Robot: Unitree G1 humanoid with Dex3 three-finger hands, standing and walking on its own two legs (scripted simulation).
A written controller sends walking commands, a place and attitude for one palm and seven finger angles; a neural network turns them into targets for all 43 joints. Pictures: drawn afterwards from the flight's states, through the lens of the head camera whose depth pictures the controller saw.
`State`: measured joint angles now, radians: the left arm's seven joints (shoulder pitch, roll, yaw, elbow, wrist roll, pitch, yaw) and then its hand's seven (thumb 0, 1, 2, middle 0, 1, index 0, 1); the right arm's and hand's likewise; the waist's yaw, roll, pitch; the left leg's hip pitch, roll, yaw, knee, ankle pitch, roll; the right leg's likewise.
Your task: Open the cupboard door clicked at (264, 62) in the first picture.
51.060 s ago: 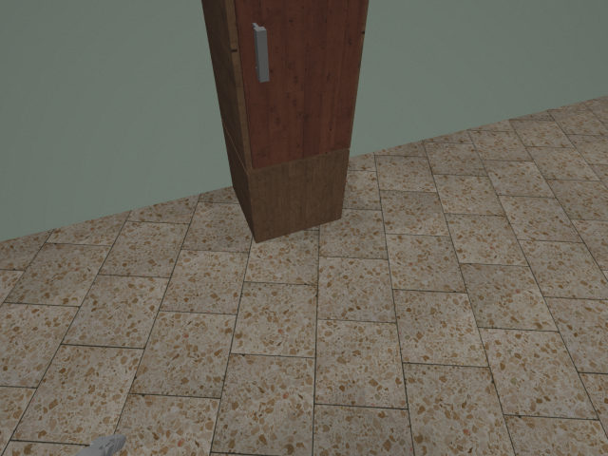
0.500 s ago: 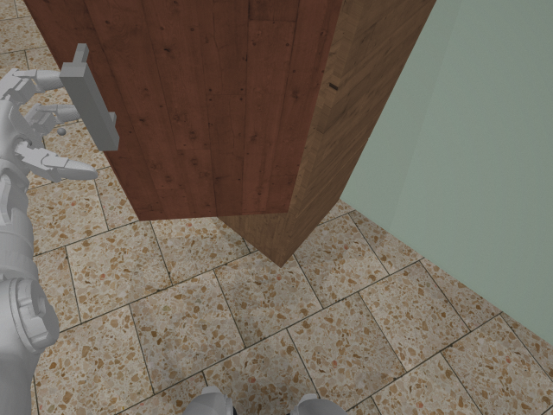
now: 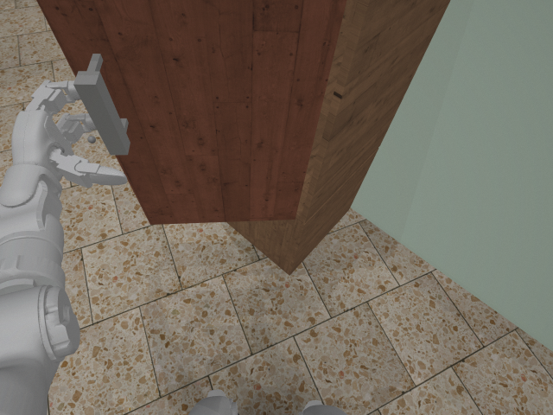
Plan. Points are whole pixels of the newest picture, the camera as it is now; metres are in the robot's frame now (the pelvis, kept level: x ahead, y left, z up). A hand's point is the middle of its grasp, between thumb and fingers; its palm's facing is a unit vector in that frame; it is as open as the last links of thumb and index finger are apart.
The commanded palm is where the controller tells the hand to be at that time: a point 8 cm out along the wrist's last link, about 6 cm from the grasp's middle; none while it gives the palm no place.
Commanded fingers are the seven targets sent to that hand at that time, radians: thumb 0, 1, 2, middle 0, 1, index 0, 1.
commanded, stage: slide the fingers in behind the handle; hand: left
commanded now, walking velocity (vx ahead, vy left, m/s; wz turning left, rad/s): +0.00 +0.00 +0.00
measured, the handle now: (108, 106) +0.54 +0.24 +0.10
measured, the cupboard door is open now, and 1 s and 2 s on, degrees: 46 48 58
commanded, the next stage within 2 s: close the thumb around the handle in 0.68 s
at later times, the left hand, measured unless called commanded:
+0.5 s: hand (113, 138) +0.47 +0.22 +0.10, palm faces +0.06 -1.00 +0.00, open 14.0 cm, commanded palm +0.45 +0.27 +0.10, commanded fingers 0.00 -0.50 0.30 -0.30 -1.20 -0.30 -1.20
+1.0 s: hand (112, 143) +0.46 +0.22 +0.11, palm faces +0.05 -1.00 +0.01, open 12.7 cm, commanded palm +0.44 +0.27 +0.10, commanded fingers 0.00 0.17 0.59 -0.35 -1.27 -0.35 -1.27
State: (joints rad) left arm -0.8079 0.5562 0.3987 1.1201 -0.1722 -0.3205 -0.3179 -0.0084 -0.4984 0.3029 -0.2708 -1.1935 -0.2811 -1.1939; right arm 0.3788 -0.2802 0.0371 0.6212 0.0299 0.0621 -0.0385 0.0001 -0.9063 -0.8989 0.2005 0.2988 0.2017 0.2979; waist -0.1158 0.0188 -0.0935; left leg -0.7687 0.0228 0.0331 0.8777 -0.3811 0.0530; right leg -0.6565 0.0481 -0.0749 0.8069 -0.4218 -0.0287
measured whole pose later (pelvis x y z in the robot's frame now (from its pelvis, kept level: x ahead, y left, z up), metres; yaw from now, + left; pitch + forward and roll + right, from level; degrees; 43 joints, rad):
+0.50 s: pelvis +0.00 +0.00 +0.00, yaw -1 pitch +15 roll -3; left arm -0.78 0.50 0.39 1.09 -0.15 -0.33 -0.26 -0.01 -0.50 0.30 -0.28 -1.19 -0.29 -1.20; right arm 0.39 -0.27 0.03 0.62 0.03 0.06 -0.02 0.00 -0.91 -0.90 0.20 0.30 0.20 0.30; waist -0.12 0.03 -0.11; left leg -0.75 0.02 0.05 0.87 -0.39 0.06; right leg -0.65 0.05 -0.05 0.81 -0.43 -0.03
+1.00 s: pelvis +0.00 +0.00 +0.00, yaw -1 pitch +14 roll -3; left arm -0.77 0.49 0.39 1.09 -0.15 -0.34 -0.27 -0.01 -0.29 0.39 -0.29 -1.21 -0.30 -1.20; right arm 0.38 -0.28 0.03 0.63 0.03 0.06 -0.03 0.00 -0.91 -0.90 0.20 0.30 0.20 0.30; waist -0.12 0.02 -0.10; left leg -0.74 0.02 0.05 0.86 -0.38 0.06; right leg -0.64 0.05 -0.05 0.81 -0.41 -0.02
